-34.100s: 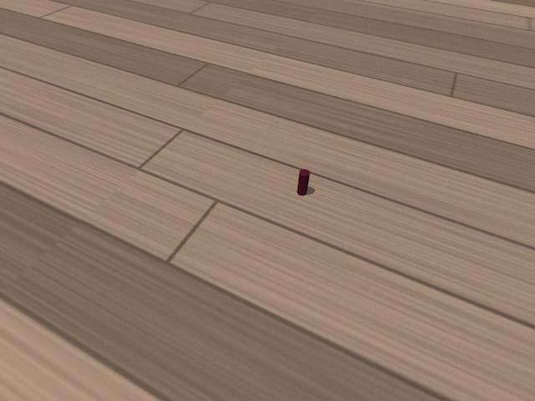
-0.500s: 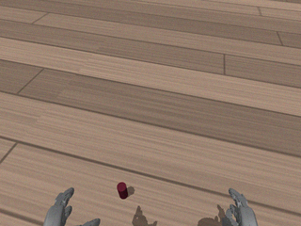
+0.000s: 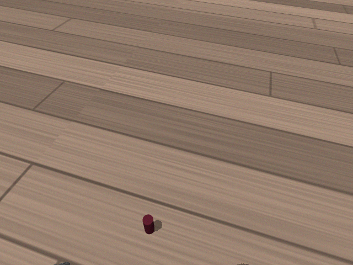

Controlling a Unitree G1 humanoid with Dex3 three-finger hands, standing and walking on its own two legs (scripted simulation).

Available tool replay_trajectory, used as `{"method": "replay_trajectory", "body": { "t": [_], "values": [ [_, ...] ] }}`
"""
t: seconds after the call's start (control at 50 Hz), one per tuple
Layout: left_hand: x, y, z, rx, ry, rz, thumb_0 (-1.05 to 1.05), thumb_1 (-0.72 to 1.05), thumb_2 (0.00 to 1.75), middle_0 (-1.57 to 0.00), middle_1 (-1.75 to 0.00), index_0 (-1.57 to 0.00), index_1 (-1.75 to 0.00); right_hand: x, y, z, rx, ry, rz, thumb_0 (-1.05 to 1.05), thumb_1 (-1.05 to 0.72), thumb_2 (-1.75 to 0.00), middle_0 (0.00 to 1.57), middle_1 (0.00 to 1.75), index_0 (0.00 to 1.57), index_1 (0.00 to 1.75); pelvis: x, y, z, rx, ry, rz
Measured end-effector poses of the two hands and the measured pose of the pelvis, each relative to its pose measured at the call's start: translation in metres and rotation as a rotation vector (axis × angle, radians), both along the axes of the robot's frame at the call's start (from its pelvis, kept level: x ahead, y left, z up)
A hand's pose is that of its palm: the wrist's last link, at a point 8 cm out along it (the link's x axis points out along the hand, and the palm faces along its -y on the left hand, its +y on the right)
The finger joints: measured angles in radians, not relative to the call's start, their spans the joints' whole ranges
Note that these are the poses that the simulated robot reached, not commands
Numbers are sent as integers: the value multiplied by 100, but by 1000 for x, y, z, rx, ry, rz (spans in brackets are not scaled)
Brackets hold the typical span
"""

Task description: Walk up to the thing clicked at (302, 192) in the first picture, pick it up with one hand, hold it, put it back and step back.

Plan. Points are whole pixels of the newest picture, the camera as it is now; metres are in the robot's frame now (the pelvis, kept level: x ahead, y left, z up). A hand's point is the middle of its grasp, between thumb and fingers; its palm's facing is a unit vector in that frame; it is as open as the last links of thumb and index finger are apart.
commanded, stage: stand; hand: left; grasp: from the side
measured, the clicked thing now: (148, 224) +0.44 +0.14 -0.68
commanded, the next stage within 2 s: step back in 1.70 s
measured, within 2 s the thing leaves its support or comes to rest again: neither
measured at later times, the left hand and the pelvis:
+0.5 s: hand out of the picture +0.03 +0.24 -0.13, palm faces +0.02 -0.94 -0.35, open 7.4 cm; pelvis -0.01 -0.01 +0.03, yaw +1 degrees
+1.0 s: hand out of the picture +0.07 +0.23 -0.13, palm faces +0.02 -0.94 -0.34, open 7.4 cm; pelvis +0.01 -0.02 +0.03, yaw +1 degrees
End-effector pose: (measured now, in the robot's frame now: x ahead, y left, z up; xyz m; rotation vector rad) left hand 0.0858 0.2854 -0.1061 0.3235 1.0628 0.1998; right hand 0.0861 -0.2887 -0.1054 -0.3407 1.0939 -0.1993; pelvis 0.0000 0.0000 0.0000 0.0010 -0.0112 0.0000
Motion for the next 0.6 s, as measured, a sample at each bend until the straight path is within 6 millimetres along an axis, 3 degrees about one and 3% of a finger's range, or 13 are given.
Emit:
{"method": "replay_trajectory", "body": {
  "t": [0.12, 0.32, 0.46, 0.6],
  "values": [
    [-27, 4, 3, -4, 76, 43, 1, 90, 90, -20, -30, -21, -30, -16, 7, 0, 27, 63, -11, 1, -91, -90, 20, 30, 20, 30, -4, 1, 11, -2, -26, 6],
    [-58, 0, 9, -8, 169, 77, 1, 90, 90, -20, -30, -21, -30, -27, 12, -1, 74, 115, -16, 1, -91, -90, 20, 30, 20, 30, -9, -3, 22, 1, -49, 18],
    [-64, -3, 11, -7, 201, 92, 1, 90, 90, -20, -30, -21, -30, -33, 1, 1, 64, 150, -26, 1, -91, -90, 20, 30, 20, 30, -8, -8, 26, 1, -49, 22],
    [-57, -7, 12, -8, 199, 95, 1, 90, 90, -20, -30, -21, -30, -33, -9, 3, 48, 165, -32, 1, -91, -90, 20, 30, 20, 30, -6, -12, 28, 2, -50, 21]
  ]
}}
